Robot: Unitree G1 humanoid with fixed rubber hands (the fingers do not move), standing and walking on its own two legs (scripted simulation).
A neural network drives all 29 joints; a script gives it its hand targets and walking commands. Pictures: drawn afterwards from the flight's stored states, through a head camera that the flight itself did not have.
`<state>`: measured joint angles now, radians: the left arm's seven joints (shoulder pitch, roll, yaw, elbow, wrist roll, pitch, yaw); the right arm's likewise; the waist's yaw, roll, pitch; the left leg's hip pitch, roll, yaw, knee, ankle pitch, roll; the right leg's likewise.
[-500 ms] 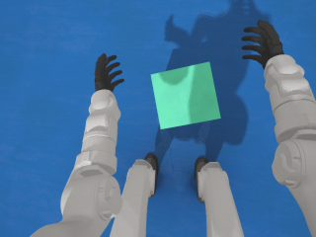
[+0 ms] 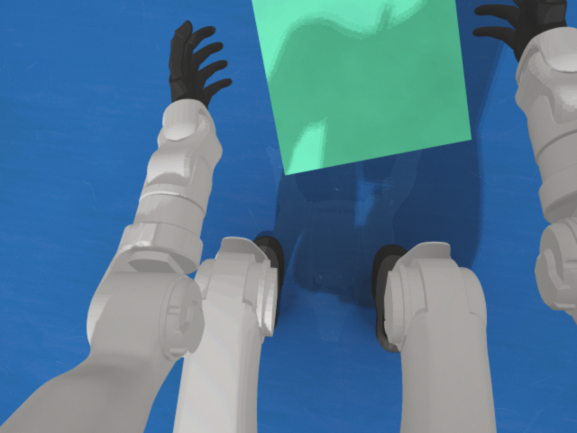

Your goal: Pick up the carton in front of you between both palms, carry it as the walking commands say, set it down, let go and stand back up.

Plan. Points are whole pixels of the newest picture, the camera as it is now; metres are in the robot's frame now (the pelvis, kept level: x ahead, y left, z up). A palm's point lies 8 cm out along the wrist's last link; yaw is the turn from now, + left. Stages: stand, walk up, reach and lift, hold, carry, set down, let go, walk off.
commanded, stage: reach and lift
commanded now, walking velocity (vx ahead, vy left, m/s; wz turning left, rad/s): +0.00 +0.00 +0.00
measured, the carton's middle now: (354, 91) +0.51 -0.05 -0.29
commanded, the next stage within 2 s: none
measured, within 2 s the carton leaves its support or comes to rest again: leaves its support in 0.94 s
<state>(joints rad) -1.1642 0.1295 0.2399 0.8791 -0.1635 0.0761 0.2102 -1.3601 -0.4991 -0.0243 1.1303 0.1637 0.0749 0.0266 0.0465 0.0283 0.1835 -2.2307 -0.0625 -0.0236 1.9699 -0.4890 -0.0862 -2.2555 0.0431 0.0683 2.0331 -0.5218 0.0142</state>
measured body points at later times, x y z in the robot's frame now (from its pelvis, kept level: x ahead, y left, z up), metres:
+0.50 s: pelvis +0.01 +0.00 -0.04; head +0.36 -0.05 +0.22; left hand +0.53 +0.14 -0.22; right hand +0.55 -0.22 -0.23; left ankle +0.13 +0.13 -0.38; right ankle +0.11 -0.12 -0.38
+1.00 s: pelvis +0.01 +0.00 -0.05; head +0.35 -0.06 +0.23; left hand +0.54 +0.11 -0.20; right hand +0.55 -0.19 -0.22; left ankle +0.13 +0.13 -0.38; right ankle +0.11 -0.12 -0.38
